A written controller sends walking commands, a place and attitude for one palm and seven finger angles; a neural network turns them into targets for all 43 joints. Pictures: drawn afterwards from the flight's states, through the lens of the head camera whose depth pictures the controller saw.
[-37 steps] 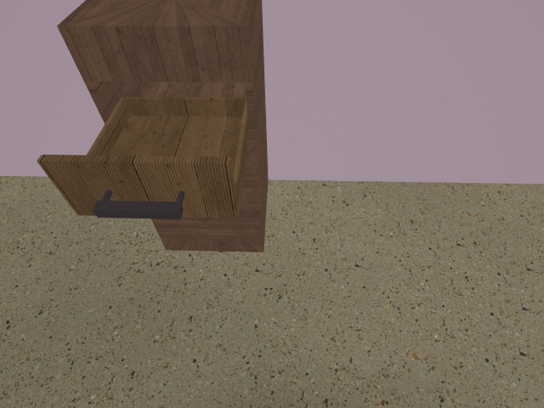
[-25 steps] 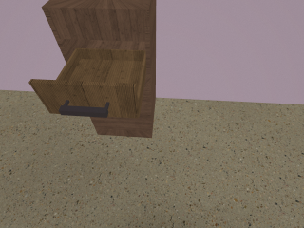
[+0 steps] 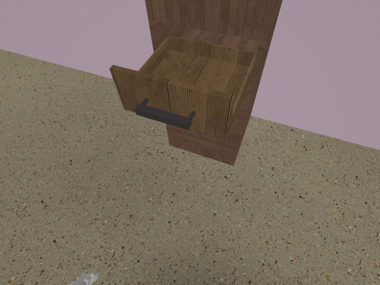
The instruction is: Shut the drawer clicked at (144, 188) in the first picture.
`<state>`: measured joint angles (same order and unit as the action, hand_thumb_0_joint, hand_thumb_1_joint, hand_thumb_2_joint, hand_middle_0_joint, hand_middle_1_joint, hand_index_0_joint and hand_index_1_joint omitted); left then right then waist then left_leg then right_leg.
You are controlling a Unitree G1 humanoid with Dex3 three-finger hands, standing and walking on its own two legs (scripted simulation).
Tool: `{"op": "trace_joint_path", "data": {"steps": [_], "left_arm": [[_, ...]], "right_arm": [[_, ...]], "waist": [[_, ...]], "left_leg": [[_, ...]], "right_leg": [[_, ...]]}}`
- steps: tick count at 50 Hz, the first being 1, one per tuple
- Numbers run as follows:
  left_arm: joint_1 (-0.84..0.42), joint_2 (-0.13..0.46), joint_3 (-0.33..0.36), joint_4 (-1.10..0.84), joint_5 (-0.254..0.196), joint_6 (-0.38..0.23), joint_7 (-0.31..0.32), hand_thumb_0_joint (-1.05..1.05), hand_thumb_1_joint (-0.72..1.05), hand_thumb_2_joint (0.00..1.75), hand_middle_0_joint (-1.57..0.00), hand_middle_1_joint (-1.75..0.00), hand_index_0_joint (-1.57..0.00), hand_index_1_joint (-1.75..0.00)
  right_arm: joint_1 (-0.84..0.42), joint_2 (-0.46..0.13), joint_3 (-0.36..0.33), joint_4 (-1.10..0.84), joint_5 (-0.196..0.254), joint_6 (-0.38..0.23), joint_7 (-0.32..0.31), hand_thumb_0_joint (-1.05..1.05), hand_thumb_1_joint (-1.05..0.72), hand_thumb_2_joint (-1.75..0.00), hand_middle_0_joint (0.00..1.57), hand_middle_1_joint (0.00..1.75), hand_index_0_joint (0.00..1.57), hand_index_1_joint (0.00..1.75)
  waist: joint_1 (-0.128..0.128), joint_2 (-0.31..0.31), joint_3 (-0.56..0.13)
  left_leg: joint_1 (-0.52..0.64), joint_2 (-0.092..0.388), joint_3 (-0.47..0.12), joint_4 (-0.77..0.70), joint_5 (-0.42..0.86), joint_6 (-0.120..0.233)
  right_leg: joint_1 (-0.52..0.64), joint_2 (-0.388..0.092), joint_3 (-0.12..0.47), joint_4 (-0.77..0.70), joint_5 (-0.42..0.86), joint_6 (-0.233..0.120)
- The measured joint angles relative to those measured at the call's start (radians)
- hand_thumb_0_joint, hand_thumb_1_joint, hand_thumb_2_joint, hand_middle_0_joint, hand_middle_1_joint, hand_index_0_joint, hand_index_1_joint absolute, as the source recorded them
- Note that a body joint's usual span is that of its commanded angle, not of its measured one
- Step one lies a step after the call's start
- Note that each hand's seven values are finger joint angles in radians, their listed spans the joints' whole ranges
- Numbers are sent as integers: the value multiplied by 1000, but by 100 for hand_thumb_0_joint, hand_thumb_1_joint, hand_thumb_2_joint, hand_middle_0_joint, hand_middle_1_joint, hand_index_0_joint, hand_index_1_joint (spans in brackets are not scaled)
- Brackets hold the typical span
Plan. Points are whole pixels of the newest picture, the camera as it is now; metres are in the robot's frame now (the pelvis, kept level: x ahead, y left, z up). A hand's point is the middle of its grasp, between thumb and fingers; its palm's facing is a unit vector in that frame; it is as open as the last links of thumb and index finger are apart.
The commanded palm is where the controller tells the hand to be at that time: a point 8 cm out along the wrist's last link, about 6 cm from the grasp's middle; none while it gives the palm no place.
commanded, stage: stand and wait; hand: left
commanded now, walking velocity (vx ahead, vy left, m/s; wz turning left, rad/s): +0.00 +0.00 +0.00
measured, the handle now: (165, 111) +0.59 +0.11 -0.05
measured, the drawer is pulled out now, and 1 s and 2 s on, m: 0.30 0.30 0.30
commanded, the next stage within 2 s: look at it before walking up in 0.58 s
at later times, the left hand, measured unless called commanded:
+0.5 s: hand out of the picture +0.03 +0.17 -0.17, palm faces +0.05 -0.97 -0.22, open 7.3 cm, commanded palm none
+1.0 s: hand out of the picture +0.13 +0.21 -0.15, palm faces -0.01 -0.95 -0.31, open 7.3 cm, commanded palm none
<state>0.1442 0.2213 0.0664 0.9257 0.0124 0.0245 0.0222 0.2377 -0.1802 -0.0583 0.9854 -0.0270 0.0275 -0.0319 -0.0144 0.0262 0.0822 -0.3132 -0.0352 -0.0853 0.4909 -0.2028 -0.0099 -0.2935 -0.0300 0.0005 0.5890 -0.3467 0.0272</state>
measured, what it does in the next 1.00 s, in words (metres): steps on the spot: right foot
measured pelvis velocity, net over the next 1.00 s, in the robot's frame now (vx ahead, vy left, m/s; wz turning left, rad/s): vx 0.03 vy -0.02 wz -0.01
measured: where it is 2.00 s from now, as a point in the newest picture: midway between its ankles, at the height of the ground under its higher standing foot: outside the picture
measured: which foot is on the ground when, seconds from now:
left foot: down 0.00-1.00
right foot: up 0.00-0.00, down 0.02-1.00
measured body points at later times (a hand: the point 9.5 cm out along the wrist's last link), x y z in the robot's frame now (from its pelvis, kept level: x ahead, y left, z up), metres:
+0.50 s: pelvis +0.02 -0.02 +0.01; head +0.07 -0.02 +0.45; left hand +0.03 +0.22 -0.15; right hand +0.10 -0.25 -0.15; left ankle +0.00 +0.12 -0.74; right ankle +0.00 -0.13 -0.74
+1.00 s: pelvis +0.03 -0.02 +0.01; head +0.05 -0.03 +0.46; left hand +0.13 +0.26 -0.12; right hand +0.06 -0.30 -0.14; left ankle +0.00 +0.12 -0.74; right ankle +0.00 -0.13 -0.74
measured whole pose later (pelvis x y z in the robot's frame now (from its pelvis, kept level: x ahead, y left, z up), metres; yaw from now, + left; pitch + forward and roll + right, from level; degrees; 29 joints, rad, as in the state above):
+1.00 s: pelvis +0.03 -0.02 +0.01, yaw +0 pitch -1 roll +0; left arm 0.09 0.29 0.04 1.09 0.00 -0.02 0.01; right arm 0.17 -0.28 -0.03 1.12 -0.02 -0.01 -0.02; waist -0.03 0.01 0.08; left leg -0.09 0.04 0.01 0.33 -0.22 -0.04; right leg -0.09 0.01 0.00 0.34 -0.23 -0.01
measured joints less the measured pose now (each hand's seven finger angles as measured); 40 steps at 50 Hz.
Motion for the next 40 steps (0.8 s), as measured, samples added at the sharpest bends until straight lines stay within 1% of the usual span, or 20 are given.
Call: {"op": "trace_joint_path", "data": {"steps": [1, 2, 3, 4, 6, 7, 8, 9, 10, 11, 12, 14, 15, 18, 22, 26, 40], "left_arm": [[12, 7, 0, -1, 3, -10, 3, 1, 91, 90, -20, -30, -20, -30], [15, 1, -2, 9, 6, -13, 7, 0, 91, 90, -20, -30, -20, -30], [18, -7, -8, 20, 9, -11, 7, 0, 91, 90, -20, -30, -20, -30], [25, -15, -13, 29, 12, -8, 6, 0, 91, 90, -20, -30, -20, -30], [46, -28, -16, 43, 14, -7, 7, 0, 91, 90, -20, -30, -20, -30], [56, -32, -16, 50, 14, -8, 7, 1, 91, 90, -20, -30, -20, -30], [65, -34, -17, 57, 13, -8, 7, 1, 91, 90, -20, -30, -20, -30], [73, -35, -17, 64, 12, -8, 7, 1, 91, 90, -20, -30, -20, -30], [81, -37, -18, 71, 9, -9, 7, 1, 91, 90, -20, -30, -20, -30], [91, -42, -20, 77, 5, -8, 6, 1, 91, 90, -20, -30, -20, -30], [92, -44, -23, 86, 0, -5, 5, 1, 91, 90, -20, -30, -20, -30], [87, -42, -25, 105, -2, 2, 6, 1, 91, 90, -20, -30, -20, -30], [88, -44, -26, 112, 0, 2, 6, 1, 91, 90, -20, -30, -20, -30], [88, -49, -34, 138, -1, -4, -1, 1, 91, 90, -20, -30, -20, -30], [80, -50, -39, 166, -4, -17, -5, 1, 91, 90, -21, -30, -20, -30], [60, -37, -36, 181, -4, -23, -5, 1, 91, 90, -21, -30, -21, -30], [-41, 40, -23, 162, -6, -38, -5, 1, 91, 90, -20, -30, -20, -30]], "right_arm": [[-9, -1, -1, -6, 6, 3, 2, 0, -90, -90, 20, 30, 20, 30], [-27, -11, -5, -9, 8, 8, 5, 0, -90, -90, 20, 30, 20, 30], [-41, -23, -10, -12, 9, 11, 9, 0, -91, -90, 20, 30, 20, 30], [-50, -32, -15, -17, 10, 13, 12, 0, -91, -90, 20, 30, 20, 30], [-67, -41, -19, -19, 13, 14, 16, 0, -91, -90, 20, 30, 20, 30], [-75, -42, -19, -20, 15, 13, 16, 0, -91, -90, 20, 30, 20, 30], [-81, -40, -18, -20, 18, 10, 16, 0, -91, -90, 20, 30, 20, 30], [-85, -37, -15, -20, 20, 6, 17, 0, -91, -90, 20, 30, 20, 30], [-88, -36, -11, -20, 20, -1, 17, 0, -91, -90, 20, 30, 20, 30], [-85, -40, -6, -22, 19, -11, 16, 0, -91, -90, 20, 30, 20, 30], [-84, -40, -4, -16, 16, -20, 12, 0, -91, -90, 20, 30, 20, 30], [-89, -28, 6, 6, 9, -20, 7, 0, -91, -90, 20, 30, 20, 30], [-91, -23, 11, 18, 8, -17, 6, 0, -91, -90, 20, 30, 20, 30], [-101, -11, 22, 40, 12, -16, 5, 0, -91, -90, 20, 30, 20, 30], [-113, -3, 27, 57, 17, -23, 3, 0, -91, -90, 20, 30, 20, 30], [-108, -7, 28, 74, 18, -27, 2, 0, -91, -90, 20, 30, 20, 30], [-65, -70, 25, 126, 10, -29, 4, 0, -91, -90, 20, 30, 20, 30]], "waist": [[8, -14, -5], [9, -1, 6], [4, 15, 17], [3, 24, 21], [5, 25, 26], [7, 18, 29], [10, 9, 31], [14, -1, 33], [16, -8, 35], [18, -1, 30], [18, 0, 29], [33, -25, 35], [40, -29, 34], [46, -28, 32], [36, -21, 33], [25, -14, 24], [-4, -6, 6]], "left_leg": [[-18, -9, 12, 38, -33, -4], [-34, -3, 12, 97, -106, -4], [-50, 2, 13, 164, -177, -2], [-63, 4, 20, 223, -224, -1], [-70, 10, 45, 304, -258, 1], [-61, 16, 58, 309, -263, 0], [-42, 21, 70, 281, -255, -1], [-13, 26, 80, 222, -225, -3], [24, 31, 85, 138, -158, -3], [59, 45, 74, 52, -55, 4], [71, 50, 65, 24, -38, 2], [79, 41, 67, 31, -66, -5], [85, 43, 67, 27, -76, -9], [104, 53, 64, -8, -71, -18], [127, 64, 67, -41, -57, -22], [150, 71, 72, -64, -52, -25], [197, 77, 88, -131, -24, -27]], "right_leg": [[12, -9, 15, -52, 66, -16], [10, -2, 11, -34, 77, -24], [16, 3, -1, -22, 65, -29], [25, 3, -10, -22, 51, -31], [46, 2, -16, -40, 43, -32], [56, 1, -16, -52, 45, -32], [63, -1, -16, -61, 49, -33], [67, -2, -15, -64, 50, -33], [68, -1, -15, -60, 47, -31], [62, 10, -21, -47, 38, -29], [55, 13, -28, -28, 25, -26], [64, 4, -25, -23, 14, -24], [74, 7, -25, -37, 18, -25], [100, 17, -28, -90, 44, -31], [125, 28, -26, -135, 65, -36], [149, 36, -22, -164, 76, -39], [186, 41, -7, -223, 104, -41]]}}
